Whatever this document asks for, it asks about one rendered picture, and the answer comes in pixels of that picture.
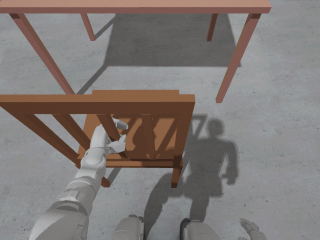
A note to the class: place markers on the robot left hand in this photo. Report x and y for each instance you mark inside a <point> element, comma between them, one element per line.
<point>101,139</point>

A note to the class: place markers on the right robot foot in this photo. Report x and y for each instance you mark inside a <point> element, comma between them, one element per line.
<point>182,226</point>

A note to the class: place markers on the chair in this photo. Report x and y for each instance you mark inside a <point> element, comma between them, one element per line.
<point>158,124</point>

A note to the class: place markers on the left robot forearm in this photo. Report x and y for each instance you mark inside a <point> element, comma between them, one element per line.
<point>84,186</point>

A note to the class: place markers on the robot right hand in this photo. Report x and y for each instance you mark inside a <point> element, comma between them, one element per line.
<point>252,230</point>

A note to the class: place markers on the table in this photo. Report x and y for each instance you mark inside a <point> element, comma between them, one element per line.
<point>254,8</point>

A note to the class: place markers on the robot left upper arm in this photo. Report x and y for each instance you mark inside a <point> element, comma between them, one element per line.
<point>59,224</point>

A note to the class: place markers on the right robot shin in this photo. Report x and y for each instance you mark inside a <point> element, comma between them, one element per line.
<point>193,221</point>

